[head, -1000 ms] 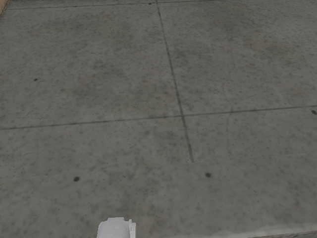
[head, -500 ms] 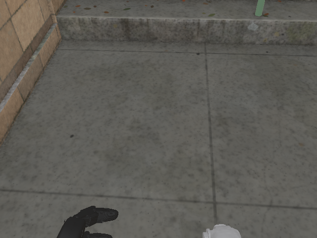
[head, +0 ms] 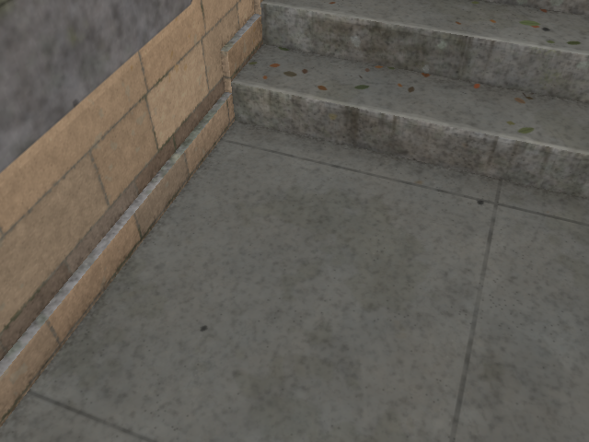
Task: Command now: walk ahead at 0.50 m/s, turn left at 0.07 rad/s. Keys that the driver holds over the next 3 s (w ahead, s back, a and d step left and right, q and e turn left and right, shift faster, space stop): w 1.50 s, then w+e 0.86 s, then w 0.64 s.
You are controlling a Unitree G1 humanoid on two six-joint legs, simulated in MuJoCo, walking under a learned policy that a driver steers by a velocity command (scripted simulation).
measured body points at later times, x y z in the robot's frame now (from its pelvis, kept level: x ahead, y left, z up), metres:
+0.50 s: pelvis +0.31 +0.06 +0.00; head +0.32 +0.06 +0.45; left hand +0.41 +0.31 -0.12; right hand +0.30 -0.17 -0.15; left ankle +0.30 +0.15 -0.74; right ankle +0.32 -0.09 -0.64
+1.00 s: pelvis +0.59 -0.01 +0.00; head +0.61 -0.02 +0.45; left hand +0.64 +0.25 -0.13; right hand +0.73 -0.27 -0.12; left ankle +0.58 +0.15 -0.64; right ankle +0.63 -0.09 -0.74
